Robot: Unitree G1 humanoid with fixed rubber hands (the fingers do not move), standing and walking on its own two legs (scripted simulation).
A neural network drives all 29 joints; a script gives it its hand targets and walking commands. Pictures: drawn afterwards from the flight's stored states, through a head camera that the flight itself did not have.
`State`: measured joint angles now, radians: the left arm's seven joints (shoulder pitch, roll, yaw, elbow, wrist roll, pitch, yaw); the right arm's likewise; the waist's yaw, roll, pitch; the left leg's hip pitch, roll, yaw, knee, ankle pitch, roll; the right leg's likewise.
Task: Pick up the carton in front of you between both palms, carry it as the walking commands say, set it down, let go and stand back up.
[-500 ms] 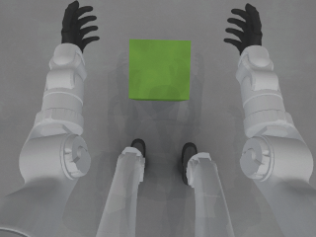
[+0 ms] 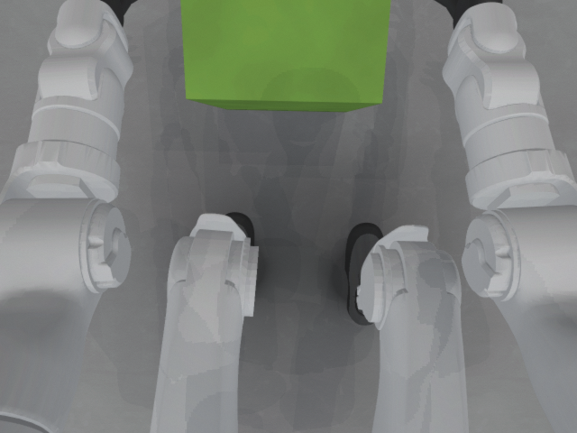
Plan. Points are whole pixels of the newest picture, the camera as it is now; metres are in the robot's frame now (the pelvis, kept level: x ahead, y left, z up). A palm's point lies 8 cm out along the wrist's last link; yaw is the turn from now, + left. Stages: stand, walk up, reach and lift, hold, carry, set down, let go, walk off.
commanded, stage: reach and lift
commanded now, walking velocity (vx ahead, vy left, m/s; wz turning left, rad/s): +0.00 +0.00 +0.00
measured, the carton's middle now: (286, 29) +0.54 +0.05 -0.29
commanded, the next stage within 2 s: none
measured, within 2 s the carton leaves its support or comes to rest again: leaves its support in 1.10 s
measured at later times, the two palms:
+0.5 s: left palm (133, 14) +0.53 +0.23 -0.23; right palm (436, 15) +0.55 -0.12 -0.23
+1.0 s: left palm (155, 12) +0.53 +0.20 -0.22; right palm (423, 15) +0.55 -0.11 -0.22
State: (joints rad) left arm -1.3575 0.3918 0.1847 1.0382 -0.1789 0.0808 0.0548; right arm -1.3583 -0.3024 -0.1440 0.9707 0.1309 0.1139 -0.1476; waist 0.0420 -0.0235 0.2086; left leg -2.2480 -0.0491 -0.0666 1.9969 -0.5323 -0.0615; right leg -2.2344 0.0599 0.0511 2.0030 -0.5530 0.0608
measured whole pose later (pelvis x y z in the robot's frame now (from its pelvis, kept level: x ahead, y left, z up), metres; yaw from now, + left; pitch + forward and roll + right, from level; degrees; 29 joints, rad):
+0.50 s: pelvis +0.00 +0.00 -0.05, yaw +0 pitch +38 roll +0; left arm -1.47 0.39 0.11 1.19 -0.23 0.02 0.08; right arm -1.48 -0.33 -0.05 1.12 0.20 0.05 -0.14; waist 0.05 -0.02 0.38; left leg -2.27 -0.02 -0.04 2.19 -0.57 -0.04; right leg -2.26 0.06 0.06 2.19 -0.59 0.07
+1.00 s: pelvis -0.01 +0.00 -0.05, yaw +0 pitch +36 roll +0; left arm -1.49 0.31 0.22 1.09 -0.10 0.15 0.07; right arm -1.51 -0.25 -0.20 1.08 0.07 0.15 -0.14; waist 0.05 -0.03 0.39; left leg -2.26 -0.02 -0.04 2.18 -0.55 -0.04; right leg -2.25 0.08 0.07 2.19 -0.57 0.07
